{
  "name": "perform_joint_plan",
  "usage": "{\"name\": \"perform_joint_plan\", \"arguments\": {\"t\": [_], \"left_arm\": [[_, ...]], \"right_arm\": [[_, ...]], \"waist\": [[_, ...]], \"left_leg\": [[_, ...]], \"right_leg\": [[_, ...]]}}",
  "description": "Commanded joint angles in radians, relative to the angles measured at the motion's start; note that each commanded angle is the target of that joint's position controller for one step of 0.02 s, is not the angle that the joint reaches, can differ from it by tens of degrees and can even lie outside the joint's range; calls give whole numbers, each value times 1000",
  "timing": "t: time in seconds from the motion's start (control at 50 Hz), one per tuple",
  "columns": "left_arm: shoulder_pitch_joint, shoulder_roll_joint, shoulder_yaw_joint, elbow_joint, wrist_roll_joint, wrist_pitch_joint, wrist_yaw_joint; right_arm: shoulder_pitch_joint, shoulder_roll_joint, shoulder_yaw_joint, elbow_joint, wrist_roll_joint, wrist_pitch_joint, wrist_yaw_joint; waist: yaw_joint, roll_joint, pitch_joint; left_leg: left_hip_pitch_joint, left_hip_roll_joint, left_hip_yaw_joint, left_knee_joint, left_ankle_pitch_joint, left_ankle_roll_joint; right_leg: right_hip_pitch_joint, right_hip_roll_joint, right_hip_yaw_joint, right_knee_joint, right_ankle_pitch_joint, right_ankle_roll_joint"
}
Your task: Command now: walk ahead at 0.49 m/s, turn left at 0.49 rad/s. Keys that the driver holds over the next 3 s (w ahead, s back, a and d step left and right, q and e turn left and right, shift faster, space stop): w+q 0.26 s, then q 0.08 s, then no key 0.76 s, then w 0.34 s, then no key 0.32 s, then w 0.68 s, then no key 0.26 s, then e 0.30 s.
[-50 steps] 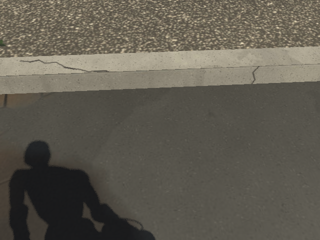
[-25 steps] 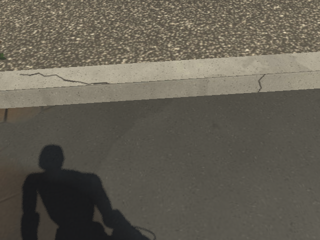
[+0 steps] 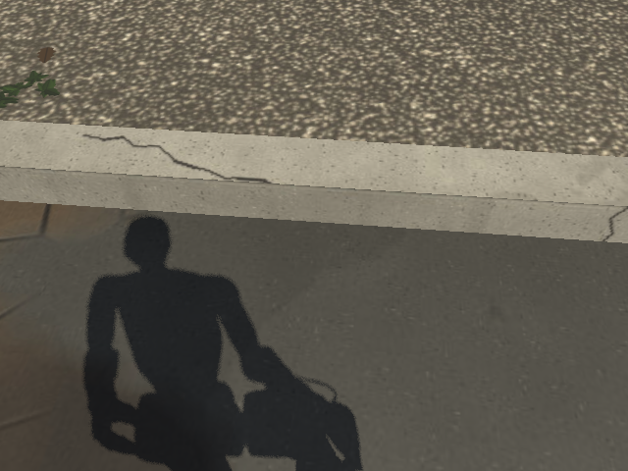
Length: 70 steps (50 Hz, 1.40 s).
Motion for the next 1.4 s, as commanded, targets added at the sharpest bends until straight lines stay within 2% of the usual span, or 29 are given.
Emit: {"name": "perform_joint_plan", "arguments": {"t": [0.02,0.06,0.16,0.26,0.32,0.36,0.38,0.4,0.42,0.44,0.46,0.5,0.62,0.72,0.78,0.8,0.82,0.84,0.86,0.9,0.98,1.1,1.16,1.22,1.28,1.34,1.36,1.38,1.4], "left_arm": [[77,74,18,-55,14,32,-3],[-13,80,19,-100,16,46,-6],[-234,93,18,-195,7,52,-19],[-385,97,3,-273,-3,44,-26],[-323,118,2,-280,-12,24,-15],[-102,171,21,-221,-14,4,4],[49,213,33,-195,4,-13,17],[138,296,47,-194,27,-13,23],[133,290,58,-197,-2,9,12],[43,194,41,-226,-17,19,8],[-22,114,18,-228,-20,18,8],[-34,87,3,-201,-19,15,14],[-40,130,7,-158,-7,5,1],[4,161,15,-129,-9,47,-1],[20,151,10,-117,-14,74,7],[43,122,2,-118,-13,74,6],[117,76,-6,-118,-31,76,3],[126,81,-6,-80,-32,89,10],[111,86,-4,-74,-28,93,10],[100,107,4,-53,-20,91,8],[116,93,1,-2,-23,81,8],[108,76,-1,50,-22,82,19],[115,81,7,62,-14,89,17],[68,41,2,37,3,90,3],[54,55,9,13,1,61,-9],[199,37,16,62,-14,34,-9],[295,61,25,94,-12,27,-1],[401,153,48,112,-6,21,10],[461,205,64,138,-15,29,7]], "right_arm": [[36,-99,-14,-48,6,-35,-10],[77,-123,-19,-51,10,-36,-12],[207,-120,-20,-54,9,-21,-14],[280,-131,-23,-67,-5,-11,-27],[245,-147,-29,-87,-11,-4,-40],[186,-167,-33,-108,0,-17,-34],[158,-144,-28,-134,20,-31,-26],[239,-45,-10,-168,41,-34,-34],[339,-116,-24,-167,51,-18,-50],[312,-151,-32,-128,17,0,-53],[229,-133,-28,-136,1,7,-43],[165,-86,-20,-151,-15,29,-20],[141,-52,-3,-152,-20,75,-9],[22,-57,22,-162,-15,92,-14],[13,-62,33,-152,-24,72,-28],[17,-94,33,-156,-35,58,-37],[-39,-169,22,-168,-26,48,-43],[-64,-112,37,-156,-8,41,-35],[-99,-78,48,-149,-4,34,-31],[-76,-70,50,-120,1,30,-35],[-13,-61,47,-70,6,24,-38],[8,-51,47,-20,5,19,-42],[45,-94,27,2,2,31,-42],[105,-127,5,15,0,40,-36],[96,-117,-2,17,-6,21,-31],[19,-105,-6,2,7,7,-24],[-12,-78,-1,-14,2,0,-24],[-49,3,21,-52,10,-11,-16],[-76,-36,13,-80,-16,-15,-10]], "waist": [[47,-13,-29],[27,13,-10],[-62,57,-15],[-112,82,-16],[-66,102,-32],[36,106,-137],[102,81,-232],[69,-158,-393],[38,-241,-552],[6,-69,-434],[5,-28,-289],[-16,-53,-175],[-66,-107,-179],[-14,-147,-154],[-30,-71,-86],[-20,10,-78],[54,158,-66],[42,150,-60],[61,138,-26],[48,146,-13],[26,42,-8],[17,11,-29],[8,59,-23],[-24,140,83],[-10,128,75],[74,84,50],[109,16,37],[144,-208,8],[143,-253,46]], "left_leg": [[21,295,-357,-253,243,143],[14,268,-337,-269,242,124],[153,243,-353,-231,361,42],[305,259,-404,-161,479,50],[294,235,-393,-31,715,-4],[232,184,-375,180,825,-67],[94,148,-367,373,619,-89],[-125,27,-230,692,-246,-114],[-228,-19,-188,893,-475,-120],[-242,52,-213,919,-357,-126],[-263,72,-193,871,-308,-141],[-249,115,-190,768,-268,-159],[-86,109,-136,526,-190,-168],[39,133,-64,251,-153,-160],[175,151,-86,-34,-50,-127],[212,261,-221,-136,-29,-107],[117,403,-392,-197,-12,-50],[-83,416,-378,-228,-100,-16],[-124,346,-330,-231,-189,-52],[-112,271,-274,-239,-240,-102],[-2,253,-237,-192,-90,-96],[34,243,-213,-166,-3,-90],[14,228,-241,-191,-390,-49],[16,362,-428,-306,-647,42],[51,419,-460,-322,-502,80],[-101,321,-307,-199,-391,28],[-216,262,-234,-71,-353,-2],[-390,130,-73,219,-308,-56],[-511,102,-15,415,-359,-58]], "right_leg": [[-93,-49,19,-86,20,41],[-144,-52,-5,-182,95,68],[-248,-24,-21,-405,281,92],[-279,26,-22,-556,266,79],[-97,82,-18,-695,229,42],[216,104,-24,-813,330,-1],[470,-24,62,-812,484,-39],[759,-369,326,-664,1082,-121],[810,-468,586,-702,1179,-263],[658,-396,490,-751,1042,-246],[530,-318,353,-787,981,-212],[377,-225,214,-863,902,-172],[187,-176,68,-921,842,-175],[124,-155,90,-957,330,-158],[21,-136,122,-926,47,-88],[-11,-104,101,-873,7,-36],[17,15,-6,-811,-46,13],[227,17,-11,-814,-15,21],[289,12,1,-847,65,24],[313,-9,14,-861,134,30],[252,-30,34,-895,143,30],[276,-38,40,-904,169,27],[227,32,-21,-813,-120,8],[45,73,-87,-636,-147,-7],[13,26,-60,-566,-104,-34],[329,72,-100,-796,-18,-50],[485,22,-12,-869,-53,-56],[609,-190,343,-1053,-315,-112],[600,-342,586,-1138,-401,-187]]}}
Next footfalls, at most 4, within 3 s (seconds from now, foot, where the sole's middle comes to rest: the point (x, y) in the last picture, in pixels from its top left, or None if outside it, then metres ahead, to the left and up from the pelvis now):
0.38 right None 0.42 -0.09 -0.77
0.80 left None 0.33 0.10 -0.77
1.76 left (268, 400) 0.62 0.14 -0.77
2.26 right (344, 357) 0.72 -0.04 -0.77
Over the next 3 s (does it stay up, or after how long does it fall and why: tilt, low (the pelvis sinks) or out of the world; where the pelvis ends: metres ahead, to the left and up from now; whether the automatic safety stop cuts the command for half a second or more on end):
stays up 0.83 0.12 0.00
